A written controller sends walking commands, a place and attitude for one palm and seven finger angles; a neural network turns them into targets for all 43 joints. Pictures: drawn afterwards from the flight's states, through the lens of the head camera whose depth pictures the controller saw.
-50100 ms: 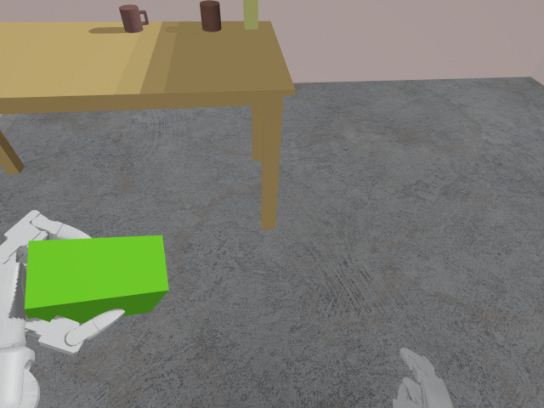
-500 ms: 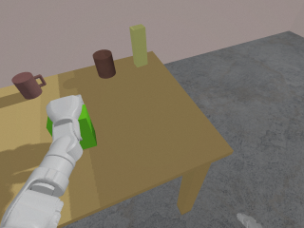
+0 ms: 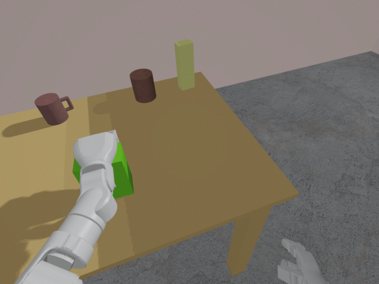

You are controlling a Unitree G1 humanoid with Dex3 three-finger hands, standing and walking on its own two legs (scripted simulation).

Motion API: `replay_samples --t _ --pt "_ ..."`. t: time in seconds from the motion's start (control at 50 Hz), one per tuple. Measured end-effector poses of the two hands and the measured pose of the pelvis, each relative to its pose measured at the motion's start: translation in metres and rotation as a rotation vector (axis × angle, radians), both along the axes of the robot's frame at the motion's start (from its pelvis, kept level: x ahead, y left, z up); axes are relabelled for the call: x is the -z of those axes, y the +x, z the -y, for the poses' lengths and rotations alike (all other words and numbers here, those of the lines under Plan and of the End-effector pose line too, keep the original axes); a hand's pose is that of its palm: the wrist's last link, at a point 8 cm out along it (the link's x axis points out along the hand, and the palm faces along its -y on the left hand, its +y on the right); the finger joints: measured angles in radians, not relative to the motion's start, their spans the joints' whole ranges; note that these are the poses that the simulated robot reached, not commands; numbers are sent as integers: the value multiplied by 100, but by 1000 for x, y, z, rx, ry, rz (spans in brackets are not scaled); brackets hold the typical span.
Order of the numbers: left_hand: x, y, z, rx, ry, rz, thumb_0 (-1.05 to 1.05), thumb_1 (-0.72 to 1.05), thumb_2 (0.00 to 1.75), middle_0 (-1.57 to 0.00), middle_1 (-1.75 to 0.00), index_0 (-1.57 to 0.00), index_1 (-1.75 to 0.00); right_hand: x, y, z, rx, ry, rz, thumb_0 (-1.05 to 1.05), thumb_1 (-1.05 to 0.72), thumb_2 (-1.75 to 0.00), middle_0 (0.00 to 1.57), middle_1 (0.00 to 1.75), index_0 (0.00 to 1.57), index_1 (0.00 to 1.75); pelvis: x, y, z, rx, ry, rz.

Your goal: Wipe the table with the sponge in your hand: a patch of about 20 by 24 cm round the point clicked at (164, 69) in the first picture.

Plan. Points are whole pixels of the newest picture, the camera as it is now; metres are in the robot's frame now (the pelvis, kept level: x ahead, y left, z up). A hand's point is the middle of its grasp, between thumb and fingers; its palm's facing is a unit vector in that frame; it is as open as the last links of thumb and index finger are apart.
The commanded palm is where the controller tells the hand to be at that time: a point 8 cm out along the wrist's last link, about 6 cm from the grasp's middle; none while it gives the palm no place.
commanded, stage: wipe back along the middle lane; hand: left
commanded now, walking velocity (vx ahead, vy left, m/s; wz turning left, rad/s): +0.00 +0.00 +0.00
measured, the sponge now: (108, 179) +0.35 +0.25 +0.01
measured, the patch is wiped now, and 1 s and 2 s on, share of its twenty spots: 0.60 0.60 0.70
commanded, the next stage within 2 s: slide across to the third lane in 0.80 s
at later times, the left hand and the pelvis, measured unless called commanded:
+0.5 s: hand (106, 180) +0.31 +0.22 +0.07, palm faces +0.07 -0.07 -0.99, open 10.6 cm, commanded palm +0.26 +0.20 +0.11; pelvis +0.00 +0.00 +0.00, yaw -1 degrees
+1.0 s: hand (113, 198) +0.27 +0.19 +0.07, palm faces +0.07 -0.08 -0.99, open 10.6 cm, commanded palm +0.23 +0.17 +0.11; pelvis -0.02 -0.02 +0.00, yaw -1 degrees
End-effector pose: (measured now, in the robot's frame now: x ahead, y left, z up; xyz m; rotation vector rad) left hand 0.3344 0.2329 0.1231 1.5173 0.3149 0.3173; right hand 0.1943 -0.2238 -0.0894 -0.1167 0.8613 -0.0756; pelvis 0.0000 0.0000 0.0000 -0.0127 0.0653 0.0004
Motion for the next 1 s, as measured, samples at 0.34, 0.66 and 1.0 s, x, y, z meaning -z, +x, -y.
replay_samples --t 0.34,0.66,1.0 --pt "1 -25 10 12 -16 31 -1 -51 103 -61 -138 -65 -138 -3 9 -5 -29 26 32 1 -90 -90 20 30 20 29 1 1 -1 7 2 21" --pt "-1 -66 28 21 -45 64 -1 -51 103 -62 -138 -65 -137 -24 33 -12 -79 62 143 1 -91 -90 19 30 19 29 2 -7 6 15 9 59" --pt "0 -91 49 31 -47 60 -1 -51 103 -62 -137 -65 -137 -21 23 -2 -85 80 160 1 -90 -90 20 30 19 29 4 -18 20 18 17 85"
